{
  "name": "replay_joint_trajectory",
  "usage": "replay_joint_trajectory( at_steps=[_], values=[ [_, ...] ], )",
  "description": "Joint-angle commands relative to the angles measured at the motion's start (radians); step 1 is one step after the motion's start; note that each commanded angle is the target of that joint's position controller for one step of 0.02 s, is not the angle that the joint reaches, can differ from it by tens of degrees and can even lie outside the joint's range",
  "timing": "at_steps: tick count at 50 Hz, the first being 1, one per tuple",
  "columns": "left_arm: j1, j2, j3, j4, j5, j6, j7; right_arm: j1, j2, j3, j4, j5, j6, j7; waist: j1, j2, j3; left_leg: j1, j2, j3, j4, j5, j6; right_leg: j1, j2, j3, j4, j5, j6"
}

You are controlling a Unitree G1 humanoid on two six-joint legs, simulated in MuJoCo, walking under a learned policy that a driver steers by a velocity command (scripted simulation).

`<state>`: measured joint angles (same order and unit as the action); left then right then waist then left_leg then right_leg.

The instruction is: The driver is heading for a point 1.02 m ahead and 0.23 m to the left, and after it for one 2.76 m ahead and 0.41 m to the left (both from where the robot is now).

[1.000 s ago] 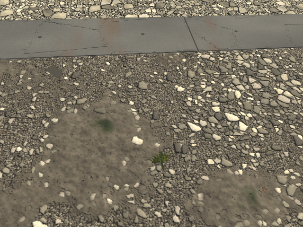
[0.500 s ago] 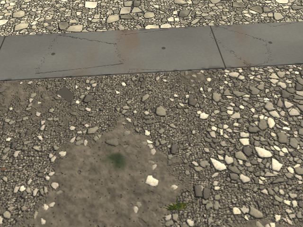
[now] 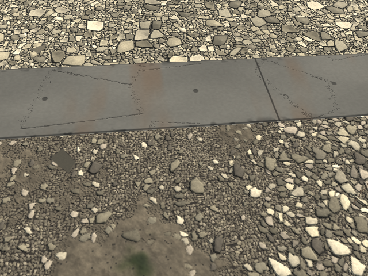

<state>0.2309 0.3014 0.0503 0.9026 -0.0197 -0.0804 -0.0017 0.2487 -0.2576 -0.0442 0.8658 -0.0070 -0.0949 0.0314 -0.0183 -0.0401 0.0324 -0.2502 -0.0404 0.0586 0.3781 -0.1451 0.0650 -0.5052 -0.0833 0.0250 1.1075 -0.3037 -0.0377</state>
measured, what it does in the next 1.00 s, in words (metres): walks ahead: right foot, then left foot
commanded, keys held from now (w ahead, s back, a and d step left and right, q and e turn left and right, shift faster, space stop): w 0.56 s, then w+q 0.44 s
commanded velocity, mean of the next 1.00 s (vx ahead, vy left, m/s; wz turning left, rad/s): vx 0.50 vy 0.00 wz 0.14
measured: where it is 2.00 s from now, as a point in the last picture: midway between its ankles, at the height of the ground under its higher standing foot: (152, 155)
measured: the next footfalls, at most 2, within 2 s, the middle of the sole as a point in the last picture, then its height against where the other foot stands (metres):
right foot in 0.36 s outside the picture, level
left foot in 0.90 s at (157, 226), level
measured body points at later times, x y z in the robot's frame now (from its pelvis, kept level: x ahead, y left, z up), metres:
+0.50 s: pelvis +0.28 -0.06 -0.01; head +0.31 -0.08 +0.44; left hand +0.40 +0.21 -0.12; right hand +0.33 -0.34 -0.14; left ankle +0.19 +0.08 -0.65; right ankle +0.34 -0.15 -0.74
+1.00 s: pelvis +0.56 +0.00 -0.02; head +0.60 +0.01 +0.43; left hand +0.57 +0.28 -0.15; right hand +0.77 -0.23 -0.12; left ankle +0.63 +0.08 -0.74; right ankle +0.42 -0.16 -0.65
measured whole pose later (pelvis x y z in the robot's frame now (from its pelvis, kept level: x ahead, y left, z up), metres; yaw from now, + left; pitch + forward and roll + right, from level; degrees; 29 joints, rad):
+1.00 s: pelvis +0.56 +0.00 -0.02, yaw +11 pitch +2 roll -1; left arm 0.26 0.28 0.04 0.93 -0.01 -0.09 0.00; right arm 0.14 -0.28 -0.07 0.76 0.02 -0.07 0.04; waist 0.01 0.00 0.05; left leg -0.44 -0.06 0.03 0.57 -0.16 0.09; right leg -0.25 -0.01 -0.01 1.13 -0.46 -0.02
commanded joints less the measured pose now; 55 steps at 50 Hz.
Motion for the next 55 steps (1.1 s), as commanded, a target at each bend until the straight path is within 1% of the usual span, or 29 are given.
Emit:
replay_joint_trajectory(
  at_steps=[1,3,7,12,15,16,17,18,19,20,21,22,23,24,26,28,34,40,43,44,45,46,47,48,49,50,51,52,55],
  values=[
    [0.027,0.048,0.014,-0.047,0.01,0.011,0.005,-0.007,-0.141,-0.032,-0.042,0.003,-0.023,-0.006,0.03,0.105,-0.04,0.106,0.271,-0.252,-0.243,0.176,0.175,-0.124,-0.066,0.038,-0.071,0.092,0.022],
    [-0.043,0.047,0.014,-0.071,0.017,0.012,0.006,0.023,-0.154,-0.036,-0.025,0.005,-0.018,-0.016,0.015,0.088,-0.016,0.126,0.265,-0.214,-0.262,0.2,0.174,-0.177,-0.067,0.034,-0.184,0.186,0.042],
    [-0.173,0.02,0.003,-0.104,0.013,0.0,-0.006,0.071,-0.165,-0.038,0.002,0.013,-0.007,-0.031,-0.026,0.098,0.017,0.131,0.221,-0.123,-0.28,0.172,0.136,-0.137,-0.032,-0.005,-0.433,0.382,0.047],
    [-0.302,0.026,-0.002,-0.151,0.002,-0.012,-0.029,0.153,-0.175,-0.044,0.053,0.023,0.014,-0.037,-0.06,0.097,0.053,0.266,0.276,-0.123,-0.235,0.182,0.13,-0.152,-0.003,-0.012,-0.571,0.368,0.021],
    [-0.283,0.057,0.007,-0.157,0.001,-0.021,-0.043,0.139,-0.189,-0.053,0.061,0.027,0.03,-0.044,-0.023,0.115,0.029,0.349,0.312,-0.132,-0.157,0.314,0.106,-0.1,0.017,-0.018,-0.609,0.266,-0.018],
    [-0.23,0.076,0.017,-0.144,0.002,-0.022,-0.043,0.122,-0.198,-0.056,0.057,0.026,0.034,-0.046,0.01,0.129,-0.005,0.355,0.304,-0.122,-0.094,0.458,0.094,-0.012,0.043,-0.042,-0.616,0.235,-0.034],
    [-0.111,0.105,0.036,-0.108,0.004,-0.022,-0.039,0.102,-0.192,-0.053,0.053,0.025,0.041,-0.047,0.076,0.125,-0.076,0.331,0.266,-0.088,0.046,0.597,0.073,0.156,0.076,-0.073,-0.638,0.244,-0.058],
    [0.062,0.158,0.06,-0.056,0.01,-0.02,-0.03,0.108,-0.163,-0.04,0.041,0.016,0.044,-0.049,0.141,0.094,-0.197,0.207,0.211,-0.05,0.264,0.536,0.042,0.426,0.035,-0.03,-0.605,0.265,-0.097],
    [0.196,0.259,0.084,-0.033,0.027,-0.015,-0.021,0.2,-0.074,-0.01,0.013,0.0,0.03,-0.042,0.127,-0.106,-0.352,-0.161,0.082,-0.008,0.648,0.148,-0.024,0.819,-0.219,0.358,-0.605,0.203,-0.232],
    [0.214,0.216,0.071,-0.02,0.011,-0.009,-0.025,0.22,-0.044,0.002,0.029,0.013,0.005,-0.036,0.124,-0.23,-0.427,-0.387,-0.028,-0.114,0.868,-0.433,-0.049,0.931,-0.321,0.708,-0.779,0.047,-0.323],
    [0.146,0.154,0.05,-0.03,0.002,-0.011,-0.025,0.133,-0.147,-0.024,0.01,0.043,-0.015,-0.029,0.131,-0.143,-0.284,-0.497,0.041,-0.18,0.952,-0.413,-0.028,0.826,-0.284,0.613,-0.811,-0.041,-0.271],
    [0.07,0.117,0.04,-0.049,0.007,-0.012,-0.022,0.056,-0.161,-0.027,-0.012,0.056,-0.026,-0.027,0.11,-0.09,-0.176,-0.513,0.096,-0.151,0.929,-0.322,-0.012,0.687,-0.246,0.468,-0.829,-0.011,-0.231],
    [0.004,0.089,0.031,-0.058,0.015,-0.014,-0.025,0.02,-0.153,-0.029,-0.017,0.045,-0.026,-0.032,0.078,-0.025,-0.097,-0.477,0.142,-0.128,0.861,-0.237,-0.015,0.539,-0.206,0.365,-0.866,0.068,-0.21],
    [-0.035,0.058,0.021,-0.063,0.024,-0.02,-0.026,0.019,-0.149,-0.037,-0.015,0.031,-0.016,-0.038,0.046,-0.03,-0.063,-0.417,0.174,-0.133,0.795,-0.182,-0.018,0.442,-0.171,0.295,-0.896,0.138,-0.191],
    [-0.046,0.058,0.021,-0.054,0.028,-0.026,-0.029,0.057,-0.103,-0.032,-0.005,0.023,0.008,-0.039,0.01,-0.046,-0.052,-0.336,0.191,-0.129,0.742,-0.137,-0.032,0.348,-0.145,0.224,-0.949,0.213,-0.196],
    [-0.024,0.087,0.028,-0.036,0.023,-0.033,-0.023,0.03,-0.089,-0.03,-0.02,0.016,0.022,-0.042,0.003,-0.028,-0.027,-0.362,0.199,-0.118,0.671,-0.081,-0.054,0.319,-0.141,0.168,-0.983,0.286,-0.211],
    [0.031,0.115,0.033,0.0,0.026,-0.03,0.005,-0.137,-0.061,-0.019,-0.069,0.025,0.019,-0.025,0.058,-0.01,0.016,-0.382,0.163,-0.09,0.336,0.242,-0.059,0.363,-0.102,-0.031,-1.022,0.34,-0.152],
    [0.108,0.125,0.039,0.045,0.015,0.0,0.011,-0.275,-0.057,-0.011,-0.149,0.03,0.018,0.01,0.101,0.007,0.057,-0.457,0.127,-0.065,0.201,0.183,-0.015,0.595,-0.177,-0.1,-0.955,0.435,-0.126],
    [0.074,0.161,0.051,0.029,0.01,0.023,0.023,-0.23,-0.094,-0.028,-0.17,0.027,0.021,0.029,0.05,-0.033,0.003,-0.351,0.065,0.008,0.201,0.029,0.03,0.658,-0.192,-0.143,-0.791,0.83,-0.093],
    [0.061,0.17,0.054,0.021,0.011,0.033,0.029,-0.142,-0.123,-0.045,-0.157,0.026,0.025,0.029,-0.001,-0.044,-0.056,-0.232,0.026,0.037,0.2,-0.003,0.051,0.649,-0.182,-0.164,-0.657,0.98,-0.077],
    [0.05,0.162,0.05,0.01,0.012,0.042,0.036,0.011,-0.17,-0.075,-0.119,0.028,0.028,0.023,-0.08,-0.021,-0.137,-0.018,-0.015,0.042,0.15,0.039,0.084,0.573,-0.142,-0.197,-0.45,0.994,-0.046],
    [0.066,0.135,0.035,-0.019,0.031,0.035,0.04,0.173,-0.26,-0.107,-0.092,0.027,0.036,0.003,-0.132,0.106,-0.25,0.298,0.139,-0.209,0.144,0.056,0.155,0.317,-0.095,-0.209,-0.128,0.693,-0.006],
    [0.161,-0.012,-0.011,-0.051,0.049,0.0,0.015,0.16,-0.317,-0.112,-0.096,0.035,0.032,0.004,-0.025,0.32,-0.341,0.622,0.358,-0.763,0.029,-0.13,0.337,-0.129,0.134,-0.104,0.183,-0.223,0.047],
    [0.06,0.084,0.008,-0.056,0.013,-0.042,-0.003,0.186,-0.225,-0.085,-0.11,0.029,0.027,0.003,-0.093,0.207,-0.371,0.655,0.367,-0.838,-0.063,-0.195,0.317,-0.246,0.105,0.074,0.27,-0.265,0.022],
    [-0.028,0.121,0.018,-0.09,-0.019,-0.066,-0.012,0.143,-0.189,-0.076,-0.114,0.021,0.021,-0.001,-0.097,0.167,-0.24,0.557,0.336,-0.694,-0.078,-0.118,0.275,-0.308,0.059,0.073,0.252,-0.173,-0.001],
    [-0.056,0.11,0.015,-0.096,-0.013,-0.077,-0.008,0.078,-0.177,-0.071,-0.13,0.019,0.017,-0.002,-0.059,0.066,-0.165,0.412,0.297,-0.584,-0.088,-0.016,0.251,-0.274,0.017,0.065,0.175,-0.093,-0.007],
    [-0.062,0.114,0.023,-0.091,0.009,-0.075,-0.002,0.018,-0.152,-0.064,-0.148,0.015,0.017,-0.003,-0.022,0.031,-0.111,0.278,0.267,-0.506,-0.107,0.09,0.239,-0.213,-0.011,0.062,0.09,-0.051,0.004],
    [-0.046,0.117,0.03,-0.092,0.018,-0.062,0.0,-0.014,-0.134,-0.056,-0.164,0.004,0.016,-0.006,0.013,0.052,-0.099,0.192,0.243,-0.465,-0.129,0.158,0.234,-0.142,-0.029,0.07,0.049,-0.027,0.012],
    [-0.042,0.082,0.029,-0.107,0.034,-0.028,0.006,-0.014,-0.156,-0.061,-0.173,0.015,0.016,-0.02,0.04,0.073,-0.064,0.063,0.208,-0.384,-0.173,0.232,0.241,-0.1,-0.027,0.043,-0.09,0.025,0.066]
  ],
)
